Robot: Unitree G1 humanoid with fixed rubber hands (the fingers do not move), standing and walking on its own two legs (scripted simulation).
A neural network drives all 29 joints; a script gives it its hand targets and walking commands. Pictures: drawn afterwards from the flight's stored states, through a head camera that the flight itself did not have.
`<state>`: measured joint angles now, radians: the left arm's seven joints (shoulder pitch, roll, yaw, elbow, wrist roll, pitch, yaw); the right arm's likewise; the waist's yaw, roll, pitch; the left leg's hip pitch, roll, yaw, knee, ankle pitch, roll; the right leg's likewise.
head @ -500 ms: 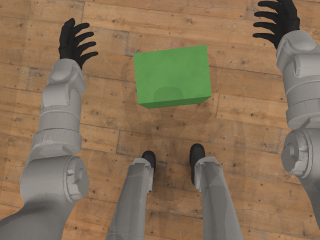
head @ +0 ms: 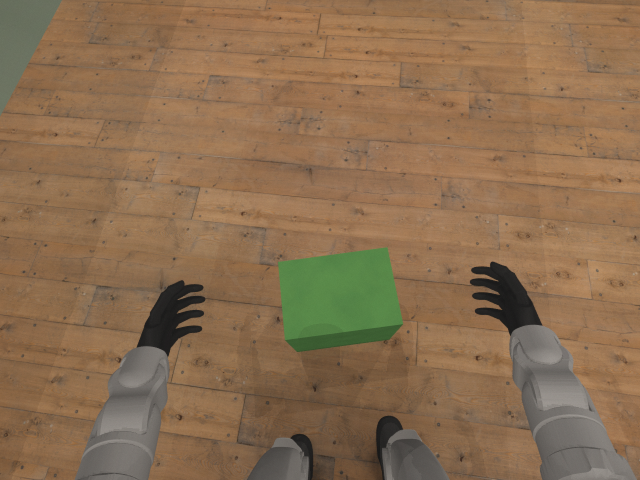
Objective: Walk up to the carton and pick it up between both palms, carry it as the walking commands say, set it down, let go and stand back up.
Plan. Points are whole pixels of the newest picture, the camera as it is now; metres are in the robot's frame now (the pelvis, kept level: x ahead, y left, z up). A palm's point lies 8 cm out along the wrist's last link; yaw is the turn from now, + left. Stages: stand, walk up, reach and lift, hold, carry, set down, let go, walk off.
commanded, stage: let go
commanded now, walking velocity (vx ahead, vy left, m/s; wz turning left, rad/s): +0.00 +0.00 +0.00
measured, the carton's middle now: (338, 304) +0.45 +0.01 -0.60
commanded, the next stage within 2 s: stand in 0.80 s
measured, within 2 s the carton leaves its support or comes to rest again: neither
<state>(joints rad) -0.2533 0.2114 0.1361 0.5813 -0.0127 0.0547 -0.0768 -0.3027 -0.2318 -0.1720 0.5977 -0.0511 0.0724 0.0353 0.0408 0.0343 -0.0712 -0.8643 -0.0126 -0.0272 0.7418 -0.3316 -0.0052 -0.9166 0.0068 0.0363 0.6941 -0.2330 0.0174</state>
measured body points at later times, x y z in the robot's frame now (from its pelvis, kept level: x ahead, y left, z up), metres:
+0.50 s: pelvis +0.00 -0.01 +0.04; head +0.04 -0.01 +0.49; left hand +0.17 +0.22 -0.04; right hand +0.18 -0.24 -0.04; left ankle -0.01 +0.12 -0.70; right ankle +0.04 -0.13 -0.70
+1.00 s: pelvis +0.03 -0.02 +0.03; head +0.01 -0.01 +0.48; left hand +0.16 +0.27 -0.06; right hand +0.18 -0.29 -0.05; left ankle -0.01 +0.12 -0.70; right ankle +0.04 -0.13 -0.70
